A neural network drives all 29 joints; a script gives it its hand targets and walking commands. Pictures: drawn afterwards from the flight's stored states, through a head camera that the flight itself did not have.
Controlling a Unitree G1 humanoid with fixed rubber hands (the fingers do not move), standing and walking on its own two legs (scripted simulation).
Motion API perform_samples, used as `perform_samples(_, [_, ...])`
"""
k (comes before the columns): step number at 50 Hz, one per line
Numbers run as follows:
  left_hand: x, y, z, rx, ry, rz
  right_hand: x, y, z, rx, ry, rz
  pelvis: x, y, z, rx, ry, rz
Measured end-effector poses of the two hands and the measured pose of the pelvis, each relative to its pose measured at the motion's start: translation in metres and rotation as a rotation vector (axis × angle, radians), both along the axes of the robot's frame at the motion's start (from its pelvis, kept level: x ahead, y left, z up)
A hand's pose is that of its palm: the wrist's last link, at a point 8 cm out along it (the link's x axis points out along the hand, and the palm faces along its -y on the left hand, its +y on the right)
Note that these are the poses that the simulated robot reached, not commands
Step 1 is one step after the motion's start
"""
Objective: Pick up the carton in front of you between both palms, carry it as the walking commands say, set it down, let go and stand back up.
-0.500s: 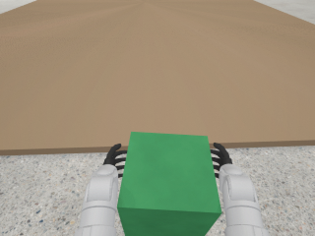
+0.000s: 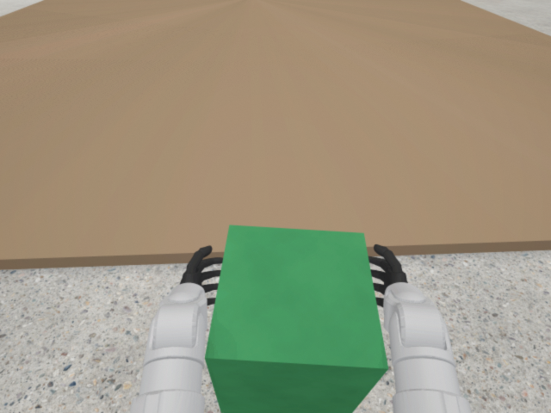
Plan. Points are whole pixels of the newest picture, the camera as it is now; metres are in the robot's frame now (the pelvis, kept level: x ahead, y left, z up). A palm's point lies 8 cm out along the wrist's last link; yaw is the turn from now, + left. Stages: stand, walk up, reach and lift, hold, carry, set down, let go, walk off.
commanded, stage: hold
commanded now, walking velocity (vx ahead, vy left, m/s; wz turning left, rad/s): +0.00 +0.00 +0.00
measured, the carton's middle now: (289, 326) +0.28 +0.00 -0.02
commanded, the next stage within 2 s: carry in 0.68 s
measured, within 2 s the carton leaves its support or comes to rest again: neither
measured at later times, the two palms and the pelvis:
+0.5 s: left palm (193, 298) +0.29 +0.15 +0.05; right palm (395, 296) +0.29 -0.15 +0.05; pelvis +0.00 +0.00 +0.00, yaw +0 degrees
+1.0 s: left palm (214, 262) +0.33 +0.12 +0.08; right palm (410, 266) +0.33 -0.18 +0.08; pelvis +0.05 -0.02 +0.00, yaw -1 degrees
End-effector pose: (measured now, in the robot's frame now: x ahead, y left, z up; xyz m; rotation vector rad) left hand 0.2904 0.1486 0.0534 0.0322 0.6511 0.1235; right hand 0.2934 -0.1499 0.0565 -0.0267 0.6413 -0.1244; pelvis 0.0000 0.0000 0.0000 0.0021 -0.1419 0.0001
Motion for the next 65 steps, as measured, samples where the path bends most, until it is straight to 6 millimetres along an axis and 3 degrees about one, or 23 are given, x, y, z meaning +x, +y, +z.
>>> perform_samples(13, [-0.002,-0.001,-0.002,0.011,0.007,-0.004,-0.001,-0.001,-0.002,-0.008,0.006,0.011,0.005,-0.003,0.001,0.000,0.003,0.004])
perform_samples(35, [-0.004,0.000,-0.002,-0.003,0.001,0.004,-0.003,-0.001,-0.001,0.005,0.000,0.000,-0.003,-0.002,-0.001,-0.001,0.012,0.002])
perform_samples(42, [0.012,-0.004,0.016,-0.006,-0.059,0.009,0.010,-0.004,0.013,0.032,-0.060,-0.016,0.007,-0.004,-0.003,0.004,0.130,-0.035])
perform_samples(50, [0.043,-0.029,0.022,-0.028,0.000,-0.001,0.035,-0.028,0.020,0.041,-0.002,-0.048,0.052,-0.018,-0.002,0.013,0.199,-0.009])
perform_samples(57, [0.094,-0.009,0.038,-0.052,-0.002,0.045,0.092,-0.009,0.036,0.075,-0.003,-0.048,0.111,-0.006,0.001,0.031,0.242,-0.012])
perform_samples(61, [0.131,0.008,0.025,-0.072,-0.002,0.052,0.130,0.009,0.027,0.053,-0.005,-0.038,0.155,0.008,-0.015,0.031,0.235,-0.035])
perform_samples(65, [0.167,0.009,0.020,-0.074,0.074,0.028,0.157,0.009,0.020,0.060,0.070,-0.072,0.192,0.016,-0.009,0.019,0.235,-0.060])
